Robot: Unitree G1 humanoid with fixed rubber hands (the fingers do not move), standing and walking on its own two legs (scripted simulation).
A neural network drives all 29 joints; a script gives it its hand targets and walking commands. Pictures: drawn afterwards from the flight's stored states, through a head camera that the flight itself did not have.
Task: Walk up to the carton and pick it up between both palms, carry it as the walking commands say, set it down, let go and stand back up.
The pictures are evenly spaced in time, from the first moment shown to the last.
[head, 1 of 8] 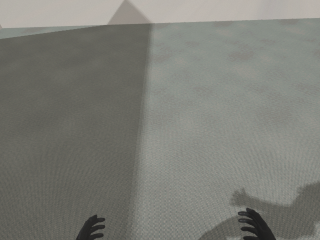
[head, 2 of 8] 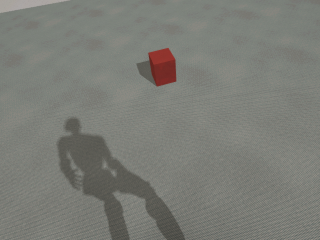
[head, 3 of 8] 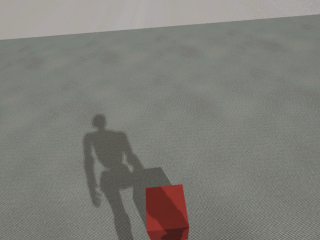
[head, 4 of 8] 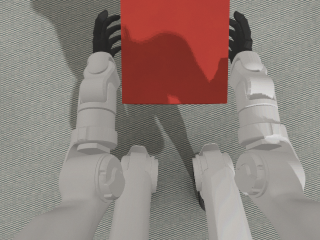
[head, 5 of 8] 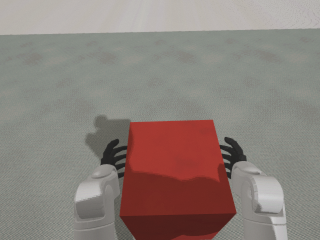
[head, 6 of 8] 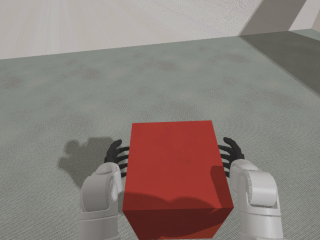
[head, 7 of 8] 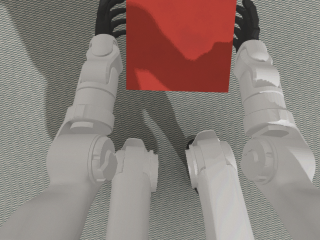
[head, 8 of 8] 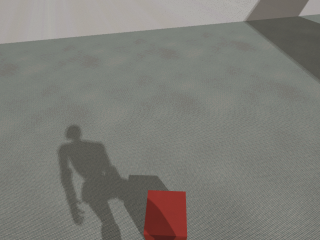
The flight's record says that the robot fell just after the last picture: no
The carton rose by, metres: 0.67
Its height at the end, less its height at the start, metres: +0.00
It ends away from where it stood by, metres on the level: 1.03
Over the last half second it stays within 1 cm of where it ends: yes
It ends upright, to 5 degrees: yes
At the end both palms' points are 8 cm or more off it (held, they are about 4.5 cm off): yes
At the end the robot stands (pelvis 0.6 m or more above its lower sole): yes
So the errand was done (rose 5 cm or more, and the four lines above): yes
